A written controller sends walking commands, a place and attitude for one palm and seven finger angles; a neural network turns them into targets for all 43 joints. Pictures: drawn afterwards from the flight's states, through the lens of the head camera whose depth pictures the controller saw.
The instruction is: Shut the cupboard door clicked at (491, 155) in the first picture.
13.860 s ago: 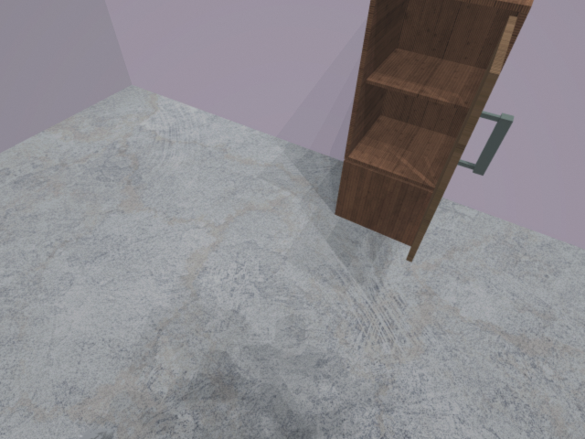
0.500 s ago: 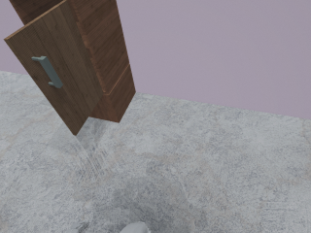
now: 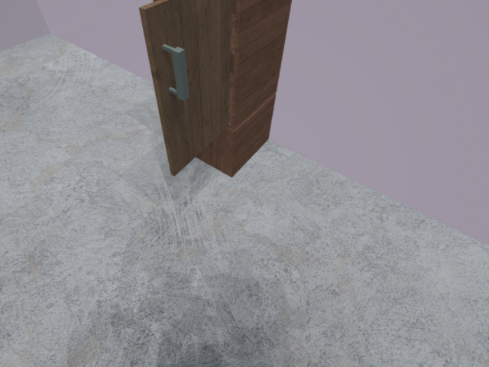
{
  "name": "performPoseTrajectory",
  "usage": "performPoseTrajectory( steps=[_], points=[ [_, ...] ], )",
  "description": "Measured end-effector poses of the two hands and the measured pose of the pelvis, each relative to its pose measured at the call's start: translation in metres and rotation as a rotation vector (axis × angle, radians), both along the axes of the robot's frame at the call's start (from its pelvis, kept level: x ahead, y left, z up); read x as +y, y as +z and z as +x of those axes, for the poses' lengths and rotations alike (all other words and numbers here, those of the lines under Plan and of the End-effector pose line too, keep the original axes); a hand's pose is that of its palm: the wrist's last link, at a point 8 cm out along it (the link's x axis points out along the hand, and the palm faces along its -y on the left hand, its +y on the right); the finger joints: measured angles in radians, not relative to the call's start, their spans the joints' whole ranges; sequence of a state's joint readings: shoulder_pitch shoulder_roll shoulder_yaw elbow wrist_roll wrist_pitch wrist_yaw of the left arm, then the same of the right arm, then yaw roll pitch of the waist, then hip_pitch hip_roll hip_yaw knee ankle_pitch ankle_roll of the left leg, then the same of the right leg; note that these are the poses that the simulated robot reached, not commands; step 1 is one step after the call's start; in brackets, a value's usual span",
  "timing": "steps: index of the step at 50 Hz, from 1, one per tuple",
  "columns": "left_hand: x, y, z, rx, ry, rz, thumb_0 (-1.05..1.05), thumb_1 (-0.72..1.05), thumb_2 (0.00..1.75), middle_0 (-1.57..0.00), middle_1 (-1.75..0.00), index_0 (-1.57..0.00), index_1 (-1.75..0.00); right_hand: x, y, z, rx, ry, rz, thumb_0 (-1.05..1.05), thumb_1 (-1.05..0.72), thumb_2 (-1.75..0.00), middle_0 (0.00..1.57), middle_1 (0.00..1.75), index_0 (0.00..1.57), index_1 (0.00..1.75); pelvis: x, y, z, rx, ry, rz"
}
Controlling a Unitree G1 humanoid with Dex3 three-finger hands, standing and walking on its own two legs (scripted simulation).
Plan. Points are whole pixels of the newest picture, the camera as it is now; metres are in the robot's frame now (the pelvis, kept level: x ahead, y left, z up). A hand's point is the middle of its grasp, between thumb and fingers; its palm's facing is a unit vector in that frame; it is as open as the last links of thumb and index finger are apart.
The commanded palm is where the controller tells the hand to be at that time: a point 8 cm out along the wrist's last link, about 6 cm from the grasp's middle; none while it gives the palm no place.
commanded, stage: take the last steps up to it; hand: left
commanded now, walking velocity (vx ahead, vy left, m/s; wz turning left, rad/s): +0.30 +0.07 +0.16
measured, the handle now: (175, 72) +0.82 +0.29 +0.02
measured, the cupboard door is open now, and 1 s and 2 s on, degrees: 91 91 91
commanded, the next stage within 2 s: come to a stop and stand still in 1.20 s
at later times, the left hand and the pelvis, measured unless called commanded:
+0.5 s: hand out of the picture +0.12 +0.16 -0.15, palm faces +0.15 -0.96 -0.24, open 7.2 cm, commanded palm none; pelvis +0.08 -0.03 +0.00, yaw +5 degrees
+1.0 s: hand (120, 351) +0.16 +0.25 -0.18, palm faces +0.19 -0.97 -0.15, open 7.3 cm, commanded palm none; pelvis +0.22 +0.09 +0.00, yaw +5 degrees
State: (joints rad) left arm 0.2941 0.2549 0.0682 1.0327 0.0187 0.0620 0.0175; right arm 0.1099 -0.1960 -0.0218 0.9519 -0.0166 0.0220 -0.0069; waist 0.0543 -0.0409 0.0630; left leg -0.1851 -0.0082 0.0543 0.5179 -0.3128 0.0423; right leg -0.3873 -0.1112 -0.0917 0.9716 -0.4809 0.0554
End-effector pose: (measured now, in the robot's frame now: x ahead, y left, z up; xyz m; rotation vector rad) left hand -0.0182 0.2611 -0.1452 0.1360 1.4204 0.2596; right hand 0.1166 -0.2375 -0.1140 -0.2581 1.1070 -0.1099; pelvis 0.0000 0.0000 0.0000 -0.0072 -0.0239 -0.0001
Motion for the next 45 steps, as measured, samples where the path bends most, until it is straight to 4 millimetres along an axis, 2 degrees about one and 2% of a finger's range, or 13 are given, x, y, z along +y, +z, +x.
performPoseTrajectory(
  steps=[5,10,17,19,21,25,32,36,40,43,45],
  points=[
    [0.003,0.010,0.014,-0.055,-0.008,-0.013,0.01,0.91,0.90,-0.20,-0.30,-0.20,-0.30,0.018,0.000,-0.014,0.016,-0.006,0.037,0.00,-0.91,-0.90,0.21,0.30,0.20,0.30,0.007,0.008,0.006,-0.002,0.019,-0.005],
    [-0.006,0.016,0.047,-0.115,-0.036,-0.019,0.01,0.91,0.90,-0.20,-0.30,-0.20,-0.30,0.008,-0.009,-0.045,0.086,-0.060,0.038,-0.01,-0.93,-0.90,0.21,0.30,0.21,0.30,0.005,0.009,0.017,-0.001,0.033,0.010],
    [-0.036,0.022,0.117,-0.234,-0.092,-0.010,0.01,0.91,0.90,-0.20,-0.30,-0.20,-0.30,-0.011,-0.036,-0.101,0.301,-0.129,0.071,0.00,-0.92,-0.90,0.21,0.30,0.20,0.30,-0.014,0.000,0.045,-0.005,0.046,0.037],
    [-0.045,0.019,0.131,-0.275,-0.090,0.001,0.01,0.91,0.90,-0.20,-0.30,-0.20,-0.30,-0.017,-0.046,-0.109,0.359,-0.131,0.082,0.00,-0.92,-0.90,0.21,0.30,0.20,0.30,-0.020,-0.008,0.054,-0.013,0.060,0.032],
    [-0.053,0.020,0.133,-0.292,-0.063,-0.001,0.00,0.91,0.90,-0.20,-0.30,-0.20,-0.30,-0.020,-0.047,-0.107,0.402,-0.118,0.089,0.00,-0.92,-0.90,0.20,0.30,0.20,0.30,-0.024,-0.007,0.062,-0.020,0.076,0.025],
    [-0.053,0.027,0.119,-0.232,-0.001,0.023,0.00,0.94,0.90,-0.20,-0.30,-0.21,-0.30,-0.023,-0.038,-0.074,0.380,-0.105,0.099,0.01,-0.91,-0.90,0.20,0.30,0.20,0.30,-0.026,0.004,0.080,-0.016,0.087,0.028],
    [-0.056,0.025,0.085,-0.069,0.071,-0.023,0.00,0.93,0.90,-0.20,-0.30,-0.20,-0.30,-0.007,-0.027,0.011,0.269,-0.051,0.107,0.00,-0.91,-0.90,0.20,0.30,0.20,0.30,-0.013,0.013,0.116,-0.005,0.110,0.019],
    [-0.055,0.018,0.070,0.014,0.130,-0.070,0.00,0.92,0.90,-0.20,-0.30,-0.20,-0.30,0.015,-0.023,0.071,0.210,0.008,0.099,0.00,-0.92,-0.90,0.20,0.30,0.20,0.30,0.005,0.011,0.139,0.000,0.121,0.007],
    [-0.045,0.007,0.064,0.097,0.186,-0.120,0.00,0.92,0.90,-0.20,-0.30,-0.20,-0.30,0.043,-0.018,0.137,0.134,0.069,0.067,0.01,-0.93,-0.90,0.20,0.30,0.20,0.30,0.032,0.003,0.165,0.007,0.127,-0.010],
    [-0.027,-0.010,0.069,0.158,0.204,-0.153,0.01,0.91,0.90,-0.20,-0.30,-0.21,-0.30,0.068,-0.020,0.182,0.046,0.097,0.037,0.00,-0.92,-0.90,0.20,0.30,0.20,0.30,0.056,-0.011,0.187,0.007,0.123,-0.018],
    [-0.010,-0.014,0.084,0.175,0.189,-0.157,0.01,0.91,0.90,-0.20,-0.30,-0.20,-0.30,0.082,-0.018,0.198,0.008,0.092,0.028,0.00,-0.92,-0.90,0.20,0.30,0.20,0.30,0.068,-0.013,0.196,-0.004,0.112,-0.008]
  ],
)
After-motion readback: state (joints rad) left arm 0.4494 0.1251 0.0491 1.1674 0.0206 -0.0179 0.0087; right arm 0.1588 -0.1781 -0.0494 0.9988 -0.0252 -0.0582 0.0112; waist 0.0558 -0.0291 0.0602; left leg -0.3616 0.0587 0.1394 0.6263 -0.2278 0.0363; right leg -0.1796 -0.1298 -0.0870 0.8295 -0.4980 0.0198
